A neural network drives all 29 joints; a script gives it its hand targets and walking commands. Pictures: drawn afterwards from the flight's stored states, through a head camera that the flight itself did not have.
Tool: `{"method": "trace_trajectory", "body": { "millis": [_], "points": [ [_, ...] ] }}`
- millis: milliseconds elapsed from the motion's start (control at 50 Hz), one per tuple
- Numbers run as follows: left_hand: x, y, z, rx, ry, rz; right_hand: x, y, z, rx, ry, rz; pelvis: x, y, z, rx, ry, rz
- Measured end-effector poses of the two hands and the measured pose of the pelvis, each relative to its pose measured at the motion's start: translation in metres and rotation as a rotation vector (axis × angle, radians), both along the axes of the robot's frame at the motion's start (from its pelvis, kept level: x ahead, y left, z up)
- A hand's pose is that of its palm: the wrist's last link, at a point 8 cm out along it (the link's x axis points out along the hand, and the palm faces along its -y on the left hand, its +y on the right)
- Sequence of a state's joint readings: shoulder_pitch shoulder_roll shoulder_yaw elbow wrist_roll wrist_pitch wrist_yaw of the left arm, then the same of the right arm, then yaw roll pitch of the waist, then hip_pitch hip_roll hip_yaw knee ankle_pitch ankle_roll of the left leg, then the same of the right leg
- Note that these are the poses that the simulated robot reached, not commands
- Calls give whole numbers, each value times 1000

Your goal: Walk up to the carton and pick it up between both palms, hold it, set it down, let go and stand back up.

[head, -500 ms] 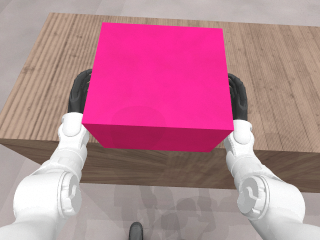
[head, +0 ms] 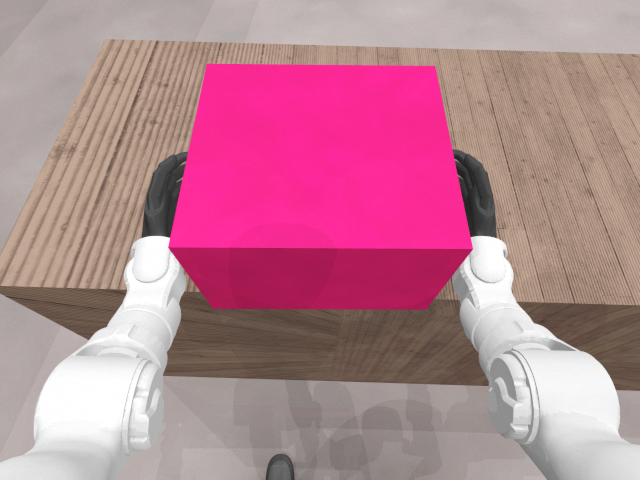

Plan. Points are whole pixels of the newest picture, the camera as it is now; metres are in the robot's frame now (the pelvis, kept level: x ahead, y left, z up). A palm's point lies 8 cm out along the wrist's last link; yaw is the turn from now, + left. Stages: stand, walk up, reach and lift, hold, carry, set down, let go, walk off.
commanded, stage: reach and lift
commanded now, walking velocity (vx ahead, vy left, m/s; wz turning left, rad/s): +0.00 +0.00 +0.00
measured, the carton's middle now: (320, 191) +0.49 +0.04 +0.02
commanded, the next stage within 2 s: hold in 1.92 s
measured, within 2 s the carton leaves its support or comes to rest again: leaves its support in 0.32 s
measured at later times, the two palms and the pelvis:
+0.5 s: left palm (162, 245) +0.37 +0.21 +0.07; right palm (515, 236) +0.40 -0.18 +0.08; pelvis -0.01 -0.01 +0.01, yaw +1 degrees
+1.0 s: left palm (116, 206) +0.36 +0.22 +0.15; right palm (548, 202) +0.38 -0.17 +0.16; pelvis -0.01 -0.01 +0.02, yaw +1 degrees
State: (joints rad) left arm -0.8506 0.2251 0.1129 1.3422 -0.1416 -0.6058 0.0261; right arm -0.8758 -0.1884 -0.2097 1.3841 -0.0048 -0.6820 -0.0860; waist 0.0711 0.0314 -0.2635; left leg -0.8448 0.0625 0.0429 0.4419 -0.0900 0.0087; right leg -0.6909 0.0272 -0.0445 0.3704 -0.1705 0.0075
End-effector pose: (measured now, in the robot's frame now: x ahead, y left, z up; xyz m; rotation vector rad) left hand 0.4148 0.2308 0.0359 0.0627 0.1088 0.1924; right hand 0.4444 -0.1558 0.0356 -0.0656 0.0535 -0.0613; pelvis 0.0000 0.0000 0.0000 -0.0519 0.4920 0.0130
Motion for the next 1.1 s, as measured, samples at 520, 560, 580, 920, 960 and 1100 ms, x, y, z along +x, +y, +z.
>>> {"method": "trace_trajectory", "body": {
  "millis": [520,560,580,920,960,1100],
  "points": [
    [-48,-22,36,-66,11,9,-47,-22,49,37,27,-4,-11,-11,7,24,-174,14],
    [-47,-22,48,-67,12,4,-48,-22,62,42,29,-9,-13,-12,8,29,-204,16],
    [-46,-22,55,-68,12,2,-48,-22,68,43,30,-12,-15,-13,9,31,-220,16],
    [-47,-13,123,-58,35,-19,-56,-13,133,42,60,-38,-16,-13,21,51,-451,7],
    [-51,-12,120,-55,45,-14,-58,-12,129,41,69,-33,-15,-12,22,50,-461,8],
    [-62,-14,109,-60,77,5,-61,-13,120,42,101,-16,-10,-13,21,51,-459,22]
  ]
}}
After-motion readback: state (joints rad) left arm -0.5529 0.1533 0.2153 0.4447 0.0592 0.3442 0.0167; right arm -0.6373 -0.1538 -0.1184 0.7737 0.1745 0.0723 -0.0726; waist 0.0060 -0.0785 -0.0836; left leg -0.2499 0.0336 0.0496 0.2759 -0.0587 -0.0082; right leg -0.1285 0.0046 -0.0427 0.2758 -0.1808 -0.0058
